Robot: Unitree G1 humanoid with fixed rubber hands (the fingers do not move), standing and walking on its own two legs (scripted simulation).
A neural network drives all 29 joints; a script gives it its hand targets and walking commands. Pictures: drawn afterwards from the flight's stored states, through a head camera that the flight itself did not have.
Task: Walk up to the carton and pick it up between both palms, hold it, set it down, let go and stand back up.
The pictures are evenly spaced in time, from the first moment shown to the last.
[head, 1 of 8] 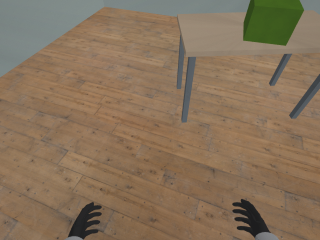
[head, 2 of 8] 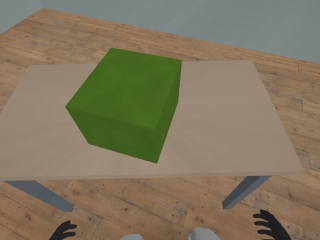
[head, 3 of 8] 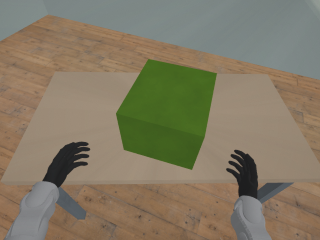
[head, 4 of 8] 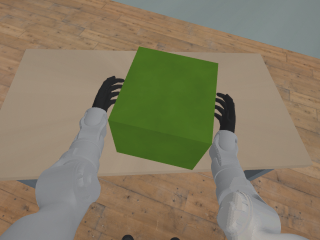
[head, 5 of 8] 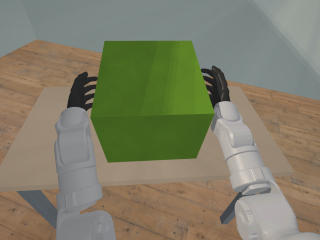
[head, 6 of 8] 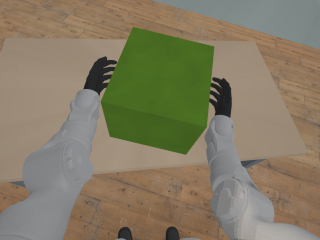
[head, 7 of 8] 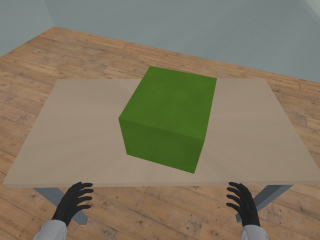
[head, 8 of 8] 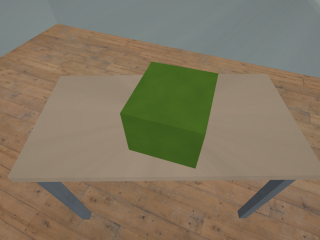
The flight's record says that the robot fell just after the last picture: no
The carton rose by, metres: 0.20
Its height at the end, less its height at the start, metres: +0.00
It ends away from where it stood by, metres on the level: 0.02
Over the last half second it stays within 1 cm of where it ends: yes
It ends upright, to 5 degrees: yes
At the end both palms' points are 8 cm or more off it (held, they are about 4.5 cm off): yes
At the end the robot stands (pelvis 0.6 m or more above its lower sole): yes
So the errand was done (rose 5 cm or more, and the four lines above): yes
